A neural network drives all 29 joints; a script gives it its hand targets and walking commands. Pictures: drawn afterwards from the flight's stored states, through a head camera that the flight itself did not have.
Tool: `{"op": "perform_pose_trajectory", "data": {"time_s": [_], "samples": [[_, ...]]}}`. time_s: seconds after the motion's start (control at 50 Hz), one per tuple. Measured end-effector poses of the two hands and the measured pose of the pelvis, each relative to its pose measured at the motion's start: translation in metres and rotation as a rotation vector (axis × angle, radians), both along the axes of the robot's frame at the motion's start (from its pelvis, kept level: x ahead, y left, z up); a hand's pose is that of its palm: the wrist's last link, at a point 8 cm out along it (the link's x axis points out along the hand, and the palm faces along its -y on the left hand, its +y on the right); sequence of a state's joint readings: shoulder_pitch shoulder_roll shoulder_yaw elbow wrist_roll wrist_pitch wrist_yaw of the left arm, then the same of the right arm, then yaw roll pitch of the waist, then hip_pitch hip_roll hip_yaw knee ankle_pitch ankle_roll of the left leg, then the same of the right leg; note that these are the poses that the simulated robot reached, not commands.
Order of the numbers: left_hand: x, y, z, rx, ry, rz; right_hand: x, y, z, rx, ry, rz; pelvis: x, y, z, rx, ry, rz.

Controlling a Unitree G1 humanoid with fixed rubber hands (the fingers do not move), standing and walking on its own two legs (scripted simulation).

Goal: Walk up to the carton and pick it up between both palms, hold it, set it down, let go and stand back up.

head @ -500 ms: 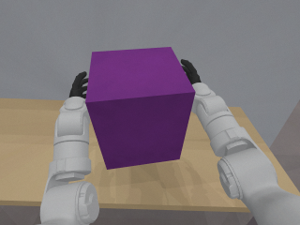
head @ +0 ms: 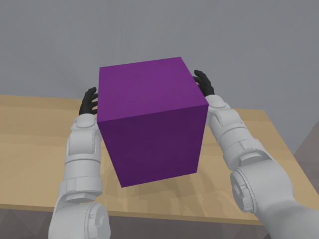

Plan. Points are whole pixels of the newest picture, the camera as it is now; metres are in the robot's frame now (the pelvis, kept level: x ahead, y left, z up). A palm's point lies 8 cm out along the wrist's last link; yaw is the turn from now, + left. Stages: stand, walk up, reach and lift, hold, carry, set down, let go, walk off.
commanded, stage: set down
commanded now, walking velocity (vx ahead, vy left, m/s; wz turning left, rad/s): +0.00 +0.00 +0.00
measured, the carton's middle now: (150, 122) +0.38 +0.04 +0.15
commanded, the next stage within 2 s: none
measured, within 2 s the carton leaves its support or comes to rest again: rests again in 1.74 s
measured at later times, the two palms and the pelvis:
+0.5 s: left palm (88, 126) +0.35 +0.20 +0.15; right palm (201, 105) +0.42 -0.09 +0.19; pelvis +0.00 -0.01 +0.00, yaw +0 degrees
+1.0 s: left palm (91, 133) +0.35 +0.19 +0.13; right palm (200, 113) +0.43 -0.10 +0.15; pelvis +0.01 -0.01 +0.00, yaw +0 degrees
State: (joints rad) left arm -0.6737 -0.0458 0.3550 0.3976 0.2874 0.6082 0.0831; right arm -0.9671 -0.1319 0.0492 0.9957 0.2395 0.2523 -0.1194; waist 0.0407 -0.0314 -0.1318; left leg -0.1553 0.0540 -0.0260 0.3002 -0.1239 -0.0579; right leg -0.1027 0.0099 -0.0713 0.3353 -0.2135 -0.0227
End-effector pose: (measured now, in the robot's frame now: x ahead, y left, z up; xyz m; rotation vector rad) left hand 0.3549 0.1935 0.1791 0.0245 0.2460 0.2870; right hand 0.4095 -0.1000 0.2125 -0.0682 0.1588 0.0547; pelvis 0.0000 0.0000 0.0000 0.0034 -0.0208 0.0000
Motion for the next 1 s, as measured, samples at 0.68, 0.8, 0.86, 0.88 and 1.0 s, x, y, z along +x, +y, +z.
{"op": "perform_pose_trajectory", "data": {"time_s": [0.68, 0.8, 0.86, 0.88, 1.0], "samples": [[-0.003, 0.001, -0.036, -0.02, 0.039, 0.066, 0.014, 0.004, -0.041, 0.054, 0.055, 0.054, 0.002, -0.006, 0.0, 0.001, 0.003, -0.002], [-0.002, -0.003, -0.043, -0.024, 0.054, 0.065, 0.015, -0.001, -0.052, 0.049, 0.073, 0.055, 0.003, -0.008, 0.0, 0.002, 0.004, -0.003], [-0.001, -0.003, -0.047, -0.028, 0.057, 0.067, 0.016, -0.001, -0.056, 0.044, 0.076, 0.057, 0.004, -0.008, 0.0, 0.002, 0.005, -0.003], [-0.001, -0.003, -0.048, -0.028, 0.057, 0.069, 0.016, -0.001, -0.057, 0.043, 0.076, 0.059, 0.004, -0.008, 0.0, 0.002, 0.005, -0.003], [-0.002, -0.001, -0.051, -0.025, 0.045, 0.082, 0.019, 0.002, -0.06, 0.039, 0.064, 0.073, 0.005, -0.01, 0.0, 0.003, 0.007, -0.003]]}}
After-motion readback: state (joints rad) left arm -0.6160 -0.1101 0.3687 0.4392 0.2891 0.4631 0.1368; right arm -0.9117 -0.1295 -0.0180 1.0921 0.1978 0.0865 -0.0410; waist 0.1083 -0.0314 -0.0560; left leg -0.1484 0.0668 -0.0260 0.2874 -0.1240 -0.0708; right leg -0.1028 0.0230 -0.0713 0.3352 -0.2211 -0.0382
